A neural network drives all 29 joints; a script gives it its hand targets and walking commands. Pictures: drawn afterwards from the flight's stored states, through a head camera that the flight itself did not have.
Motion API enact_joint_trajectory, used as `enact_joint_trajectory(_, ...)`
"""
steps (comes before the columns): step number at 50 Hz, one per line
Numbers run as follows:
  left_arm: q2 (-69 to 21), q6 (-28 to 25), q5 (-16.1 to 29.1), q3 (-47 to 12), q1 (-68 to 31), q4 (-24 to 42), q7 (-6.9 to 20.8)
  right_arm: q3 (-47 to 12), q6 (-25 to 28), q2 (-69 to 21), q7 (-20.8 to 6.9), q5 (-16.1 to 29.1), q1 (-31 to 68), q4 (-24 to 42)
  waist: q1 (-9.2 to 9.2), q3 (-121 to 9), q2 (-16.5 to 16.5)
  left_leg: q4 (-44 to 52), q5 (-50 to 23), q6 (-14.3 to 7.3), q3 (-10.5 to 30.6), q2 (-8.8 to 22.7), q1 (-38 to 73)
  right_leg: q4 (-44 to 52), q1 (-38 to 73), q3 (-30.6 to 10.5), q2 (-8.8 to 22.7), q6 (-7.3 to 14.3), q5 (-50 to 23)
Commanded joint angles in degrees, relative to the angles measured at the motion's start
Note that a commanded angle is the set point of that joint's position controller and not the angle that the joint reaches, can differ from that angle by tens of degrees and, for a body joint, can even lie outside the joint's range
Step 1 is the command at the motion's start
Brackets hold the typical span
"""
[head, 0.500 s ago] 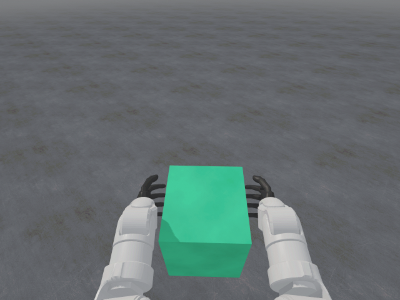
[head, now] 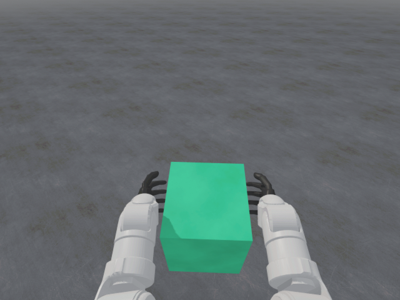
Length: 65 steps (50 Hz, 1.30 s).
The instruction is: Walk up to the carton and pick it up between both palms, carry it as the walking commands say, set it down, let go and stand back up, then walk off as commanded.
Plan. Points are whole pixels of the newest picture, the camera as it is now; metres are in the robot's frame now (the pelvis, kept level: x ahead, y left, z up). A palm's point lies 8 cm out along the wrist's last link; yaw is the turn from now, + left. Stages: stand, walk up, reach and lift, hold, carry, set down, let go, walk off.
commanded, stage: hold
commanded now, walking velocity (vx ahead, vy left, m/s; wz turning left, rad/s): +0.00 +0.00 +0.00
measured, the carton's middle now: (205, 218) +0.32 +0.00 -0.02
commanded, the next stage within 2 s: carry in 0.26 s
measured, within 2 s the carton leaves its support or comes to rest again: neither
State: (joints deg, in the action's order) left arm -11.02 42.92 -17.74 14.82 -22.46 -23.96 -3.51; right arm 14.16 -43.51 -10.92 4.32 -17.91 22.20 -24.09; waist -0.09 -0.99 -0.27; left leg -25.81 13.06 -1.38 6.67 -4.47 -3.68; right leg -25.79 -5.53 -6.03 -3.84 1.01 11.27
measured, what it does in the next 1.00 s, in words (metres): steps on the spot, turning right: left foot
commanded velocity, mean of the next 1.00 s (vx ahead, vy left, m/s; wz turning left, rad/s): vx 0.00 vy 0.00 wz -0.47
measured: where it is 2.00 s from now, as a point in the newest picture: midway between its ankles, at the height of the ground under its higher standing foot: outside the picture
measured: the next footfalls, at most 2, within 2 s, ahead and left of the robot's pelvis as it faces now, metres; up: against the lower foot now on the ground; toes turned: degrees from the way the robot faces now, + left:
left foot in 0.84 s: -0.01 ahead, +0.11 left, +0.00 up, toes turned -10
right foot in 1.12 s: -0.02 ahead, -0.15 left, +0.00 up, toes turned -30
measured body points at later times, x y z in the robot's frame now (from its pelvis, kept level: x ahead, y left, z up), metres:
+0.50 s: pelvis +0.00 -0.01 -0.02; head -0.01 -0.02 +0.43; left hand +0.34 +0.10 +0.07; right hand +0.33 -0.16 +0.07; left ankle +0.02 +0.11 -0.74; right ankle +0.04 -0.11 -0.74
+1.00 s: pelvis -0.03 +0.00 -0.01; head +0.02 +0.00 +0.44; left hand +0.36 +0.03 +0.09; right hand +0.29 -0.22 +0.09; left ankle -0.05 +0.12 -0.74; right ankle -0.03 -0.11 -0.69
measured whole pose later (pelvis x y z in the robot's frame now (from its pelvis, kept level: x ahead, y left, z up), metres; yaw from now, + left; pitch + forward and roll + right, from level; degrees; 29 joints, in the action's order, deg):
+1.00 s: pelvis -0.03 +0.00 -0.01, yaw -19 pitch +5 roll -2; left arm -14.3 60.1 -7.5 16.3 -33.6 2.3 -17.7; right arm 15.8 -59.5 -15.5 19.5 -8.4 34.6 0.1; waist 2.7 -0.1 -0.7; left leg -33.6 22.4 0.0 -7.1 5.1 -16.5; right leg -54.7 -35.5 3.2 -1.6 -1.1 23.4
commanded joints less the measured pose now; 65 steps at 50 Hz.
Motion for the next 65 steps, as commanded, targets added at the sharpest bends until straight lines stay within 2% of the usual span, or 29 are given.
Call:
enact_joint_trajectory(1, -57.6, -2.0, 16.2, -26.6, -27.9, 0.1, 15.2, -27.0, 2.3, -60.3, -15.3, 16.6, 28.1, 0.9, 0.18, -10.6, 0.2, 5.4, -3.8, 0.5, 0.3, 1.9, -2.4, 4.1, 4.0, 0.0, 1.4, -1.1, -3.4)
enact_joint_trajectory(12, -57.1, -1.8, 16.7, -27.9, -25.8, 2.3, 15.5, -28.5, 2.1, -60.4, -15.0, 17.4, 25.8, 2.8, 0.33, -11.0, 0.4, 5.3, -5.8, 0.5, 0.1, 1.6, -2.0, 4.5, 4.9, -0.2, 1.3, -1.3, -5.7)
enact_joint_trajectory(13, -57.6, -1.8, 16.3, -29.3, -27.7, 2.2, 15.1, -29.4, 2.3, -58.2, -15.4, 17.0, 30.1, 4.9, 0.42, -7.1, 2.7, 2.3, 8.7, 0.0, 3.5, 8.4, -12.6, 6.0, -9.2, -3.9, 9.6, 1.5, 9.9)
enact_joint_trajectory(15, -57.7, -0.8, 17.8, -30.5, -28.3, 4.7, 14.2, -31.3, 1.5, -58.6, -14.7, 18.4, 30.7, 7.0, 0.32, -9.9, 0.0, 1.7, 8.4, -0.6, 5.2, 10.2, -11.3, 3.9, -14.4, -6.0, 8.9, 2.6, 10.3)
enact_joint_trajectory(20, -58.4, 3.1, 23.5, -39.2, -29.0, 15.1, 12.3, -35.2, -1.6, -58.9, -11.7, 21.9, 27.5, 14.8, -0.35, -21.5, -3.1, -2.5, -12.4, -3.7, 6.6, 15.2, -6.4, -9.2, -16.3, -4.0, 7.0, 1.6, -12.9)
enact_joint_trajectory(22, -57.9, 5.1, 25.1, -41.7, -31.7, 19.1, 10.9, -36.7, -3.5, -58.2, -9.8, 23.4, 29.8, 18.5, -0.66, -24.3, -6.1, -3.4, -20.4, -6.1, 8.3, 18.3, -3.4, -12.7, -19.8, -2.9, 5.2, 0.9, -9.0)
enact_joint_trajectory(24, -57.0, 7.5, 26.4, -42.0, -32.2, 21.4, 9.1, -37.9, -5.7, -57.1, -7.5, 24.3, 29.2, 21.0, -0.17, -23.8, -8.7, -3.5, -20.4, -7.8, 8.9, 20.7, -4.6, -12.5, -21.5, -1.8, 3.6, 0.8, 4.1)
enact_joint_trajectory(26, -56.1, 9.7, 27.6, -40.6, -33.7, 22.7, 6.9, -38.5, -8.1, -56.7, -5.0, 25.5, 33.4, 23.5, 0.62, -22.2, -4.3, -6.7, -12.5, -5.5, 4.4, 18.4, -11.5, -8.1, -17.6, -4.2, 4.2, 1.8, 5.4)
enact_joint_trajectory(28, -53.9, 12.0, 27.2, -37.6, -31.4, 22.4, 4.8, -38.5, -10.8, -56.5, -3.0, 26.5, 33.6, 25.3, 0.49, -22.9, 15.6, -22.3, 9.2, 2.3, -7.2, 6.5, -22.4, 3.0, -9.4, -25.0, 16.4, 6.7, -18.0)
enact_joint_trajectory(29, -53.3, 13.0, 27.1, -37.0, -31.4, 22.0, 3.9, -38.0, -11.7, -56.1, -2.1, 27.0, 35.6, 25.0, 0.71, -22.7, 16.3, -25.8, 21.6, 4.2, -8.3, 2.6, -29.0, 3.3, -2.6, -29.5, 19.1, 9.0, -27.0)
enact_joint_trajectory(30, -53.3, 14.0, 27.2, -36.4, -32.1, 22.6, 3.1, -37.7, -12.4, -56.4, -1.3, 28.2, 37.7, 25.6, 0.66, -24.4, 10.4, -28.5, 20.9, 4.5, -5.7, 3.2, -29.8, 1.6, 0.4, -27.2, 18.1, 8.8, -28.0)
enact_joint_trajectory(32, -52.4, 14.7, 27.3, -34.8, -38.7, 24.1, 1.0, -38.4, -13.2, -56.6, 0.3, 30.5, 45.5, 27.1, 0.97, -26.3, 6.1, -27.4, 16.7, 4.8, -5.3, 3.6, -29.2, 0.1, 1.5, -22.3, 15.1, 7.3, -28.1)
enact_joint_trajectory(39, -47.2, 18.2, 24.4, -30.1, -37.5, 22.1, -4.0, -35.0, -17.1, -54.6, 4.4, 28.7, 44.0, 22.5, 1.6, -28.6, 11.1, -9.4, 15.9, 5.4, -9.4, 1.1, -16.9, 0.5, 0.0, -17.7, 11.2, 3.7, -25.7)
enact_joint_trajectory(41, -47.3, 18.7, 24.0, -29.8, -37.2, 21.9, -4.5, -33.8, -17.6, -54.8, 4.4, 28.1, 42.4, 21.6, 0.55, -28.8, 9.5, 2.2, 7.0, 4.7, -9.4, 4.8, -4.2, -2.6, -7.9, -13.9, 8.6, 1.6, -22.5)
enact_joint_trajectory(42, -47.5, 18.6, 23.6, -29.5, -38.0, 21.3, -4.7, -33.0, -17.6, -54.4, 4.2, 27.9, 43.2, 21.3, 0.33, -28.0, 4.2, 5.8, 1.4, 3.3, -4.5, 11.1, 2.0, -8.3, -15.0, -11.0, 6.2, 1.2, -12.9)
enact_joint_trajectory(43, -48.5, 18.3, 23.2, -29.6, -40.1, 20.4, -5.0, -32.4, -17.3, -53.4, 4.2, 28.2, 46.8, 21.1, 0.84, -26.4, -7.2, 6.6, -8.2, -0.4, 3.5, 21.7, 8.3, -15.4, -27.5, -4.2, 1.1, -0.8, 5.9)
enact_joint_trajectory(44, -50.4, 17.9, 24.4, -31.3, -45.4, 23.6, -5.1, -32.2, -16.3, -53.7, 4.1, 28.3, 49.5, 22.5, 0.86, -25.8, -19.6, 1.1, -28.8, -6.7, 10.4, 34.3, 7.8, -27.6, -36.2, 4.7, -0.1, -2.2, 22.1)
enact_joint_trajectory(45, -50.5, 17.7, 25.3, -31.5, -48.5, 24.5, -5.3, -32.5, -16.2, -53.6, 4.2, 28.0, 49.2, 23.5, 0.69, -23.4, -12.7, -2.7, -43.8, -8.0, 6.0, 34.1, 7.7, -33.7, -37.3, 5.5, 4.8, -1.7, 21.1)
enact_joint_trajectory(47, -52.0, 17.7, 27.1, -33.0, -49.8, 23.8, -4.9, -30.6, -15.8, -52.7, 4.5, 26.2, 47.1, 24.0, 0.04, -21.0, -5.7, -4.3, -45.8, -6.3, -3.2, 27.4, 5.3, -35.9, -34.6, 7.4, 5.1, -1.9, 14.2)
enact_joint_trajectory(50, -52.7, 18.2, 29.1, -34.9, -46.5, 22.9, -4.6, -28.4, -15.6, -50.6, 5.6, 24.5, 42.8, 25.0, -0.46, -20.1, -9.9, -7.1, -44.3, -3.2, -11.3, 22.1, 4.0, -26.4, -30.3, 13.4, 2.7, -2.6, 12.6)
enact_joint_trajectory(53, -52.3, 18.8, 29.5, -35.3, -44.6, 22.6, -4.6, -27.5, -16.1, -49.9, 5.8, 23.4, 38.3, 23.8, -1.4, -22.5, -13.6, -11.4, -49.7, -2.5, -12.2, 23.4, 7.8, -15.4, -27.3, 17.3, 1.1, -2.1, 12.8)
enact_joint_trajectory(55, -52.5, 19.3, 29.4, -35.3, -43.9, 22.0, -4.4, -27.3, -16.3, -49.5, 5.5, 23.2, 36.7, 22.8, -0.58, -23.8, -12.9, -18.4, -50.9, 0.7, -15.7, 22.5, 6.1, -2.6, -19.8, 18.7, 0.3, -1.5, 2.3)
enact_joint_trajectory(56, -52.6, 19.3, 29.2, -34.9, -42.8, 21.4, -4.2, -27.6, -16.3, -49.3, 5.3, 23.5, 37.3, 22.7, 0.4, -25.6, -11.2, -24.3, -45.1, 3.6, -16.6, 21.6, -1.4, -0.8, -10.4, 13.3, 3.4, 0.1, -4.2)
enact_joint_trajectory(57, -52.2, 19.0, 29.1, -34.3, -42.9, 21.0, -4.2, -28.4, -16.2, -49.2, 5.3, 24.2, 40.7, 23.2, 1.58, -28.2, -4.1, -32.0, -22.9, 6.5, -15.7, 19.5, -14.4, -2.6, 1.9, 1.1, 11.8, 3.2, -29.7)
enact_joint_trajectory(58, -51.0, 18.6, 28.4, -33.5, -43.6, 20.7, -4.4, -30.1, -16.7, -50.4, 4.9, 24.8, 40.9, 23.4, 1.45, -29.5, 13.9, -40.5, 23.5, 9.3, -15.2, 10.1, -34.7, -8.8, 15.9, -17.2, 23.7, 10.5, -68.6)
enact_joint_trajectory(59, -51.2, 18.8, 28.3, -33.9, -38.5, 22.6, -4.0, -30.8, -16.8, -51.9, 4.6, 25.9, 36.8, 23.2, 1.31, -30.8, 11.4, -42.8, 29.0, 8.9, -9.3, 10.7, -36.9, -10.2, 17.3, -15.6, 23.8, 11.9, -69.6)
enact_joint_trajectory(60, -50.4, 18.3, 27.5, -33.1, -41.1, 23.4, -4.0, -32.5, -16.5, -52.9, 4.1, 27.3, 40.7, 24.2, 1.22, -30.4, 9.7, -41.4, 27.0, 8.5, -8.1, 11.2, -37.5, -8.8, 15.3, -13.4, 22.5, 11.8, -60.1)
enact_joint_trajectory(61, -50.7, 17.7, 26.9, -32.8, -43.8, 23.6, -3.9, -34.1, -15.9, -53.7, 3.8, 28.7, 45.8, 25.7, 1.28, -29.2, 7.2, -40.1, 23.4, 8.2, -8.2, 11.3, -37.8, -7.6, 12.4, -11.4, 20.9, 10.9, -52.6)
enact_joint_trajectory(65, -52.2, 16.0, 25.2, -32.1, -41.3, 25.7, -4.0, -36.7, -14.4, -56.6, 3.0, 31.8, 47.7, 28.3, 1.28, -30.3, 7.0, -33.0, 13.4, 7.1, -9.6, 9.5, -30.0, -5.3, 4.1, -7.1, 17.0, 8.2, -36.0)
